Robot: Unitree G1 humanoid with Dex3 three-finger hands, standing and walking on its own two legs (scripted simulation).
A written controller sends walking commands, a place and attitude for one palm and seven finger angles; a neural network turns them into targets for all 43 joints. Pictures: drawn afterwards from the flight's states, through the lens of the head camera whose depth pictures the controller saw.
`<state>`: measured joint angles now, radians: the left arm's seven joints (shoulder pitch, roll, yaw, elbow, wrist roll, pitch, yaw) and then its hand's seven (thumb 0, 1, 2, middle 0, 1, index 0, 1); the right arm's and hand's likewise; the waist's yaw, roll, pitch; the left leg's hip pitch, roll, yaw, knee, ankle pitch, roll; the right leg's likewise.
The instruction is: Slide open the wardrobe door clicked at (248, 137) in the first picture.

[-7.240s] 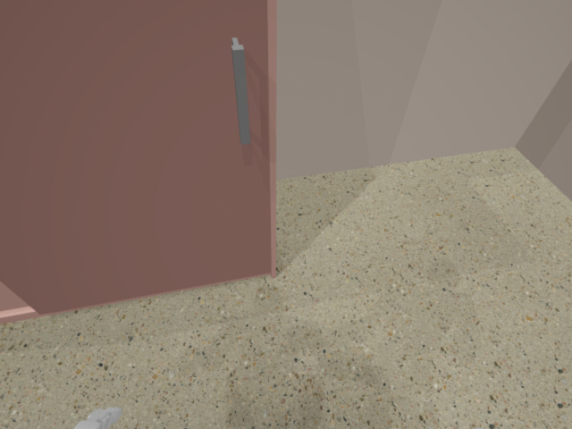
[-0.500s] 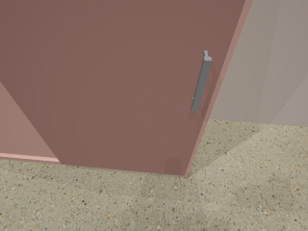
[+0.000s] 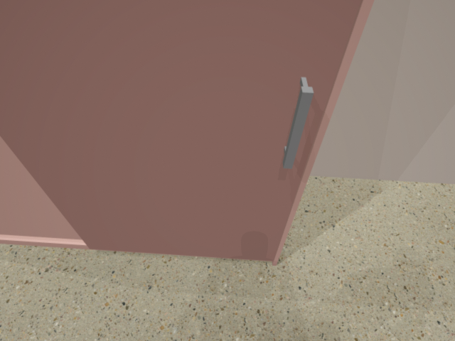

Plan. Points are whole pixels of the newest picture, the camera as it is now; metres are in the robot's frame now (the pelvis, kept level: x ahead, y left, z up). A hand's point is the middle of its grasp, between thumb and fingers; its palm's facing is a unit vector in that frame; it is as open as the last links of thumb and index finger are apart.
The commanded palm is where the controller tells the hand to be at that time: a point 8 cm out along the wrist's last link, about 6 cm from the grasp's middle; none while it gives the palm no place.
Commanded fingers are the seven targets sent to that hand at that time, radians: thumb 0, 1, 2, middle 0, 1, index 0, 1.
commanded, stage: shuffle to correct the standing spot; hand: right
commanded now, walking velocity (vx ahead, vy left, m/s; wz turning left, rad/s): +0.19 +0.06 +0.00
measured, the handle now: (295, 126) +0.55 -0.12 +0.08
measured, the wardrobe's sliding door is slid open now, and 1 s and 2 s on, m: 0.00 0.00 0.00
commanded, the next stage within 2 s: come to a stop and stand still in 0.32 s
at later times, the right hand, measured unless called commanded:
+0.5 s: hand out of the picture +0.08 -0.17 -0.18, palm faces -0.01 +0.98 -0.19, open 7.4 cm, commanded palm none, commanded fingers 0.00 -0.90 -0.90 0.20 0.30 0.20 0.30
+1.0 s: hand out of the picture +0.10 -0.17 -0.19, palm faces +0.10 +0.97 -0.21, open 7.3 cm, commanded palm none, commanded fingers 0.00 -0.90 -0.90 0.20 0.30 0.20 0.30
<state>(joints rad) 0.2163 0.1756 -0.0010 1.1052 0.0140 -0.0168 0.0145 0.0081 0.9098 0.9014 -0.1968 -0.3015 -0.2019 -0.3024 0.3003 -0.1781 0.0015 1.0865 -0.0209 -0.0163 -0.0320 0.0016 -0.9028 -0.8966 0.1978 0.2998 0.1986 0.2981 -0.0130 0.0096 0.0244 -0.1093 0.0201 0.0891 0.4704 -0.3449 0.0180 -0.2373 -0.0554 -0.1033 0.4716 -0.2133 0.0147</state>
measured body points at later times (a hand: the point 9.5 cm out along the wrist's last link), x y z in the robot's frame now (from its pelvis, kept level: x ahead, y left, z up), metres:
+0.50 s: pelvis +0.07 +0.01 +0.00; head +0.11 +0.02 +0.44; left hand +0.00 +0.21 -0.16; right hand +0.08 -0.22 -0.16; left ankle +0.06 +0.11 -0.70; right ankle +0.02 -0.13 -0.74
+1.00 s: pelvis +0.07 +0.02 -0.01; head +0.09 +0.00 +0.44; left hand +0.19 +0.25 -0.14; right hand +0.09 -0.22 -0.17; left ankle +0.12 +0.13 -0.74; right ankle +0.08 -0.09 -0.74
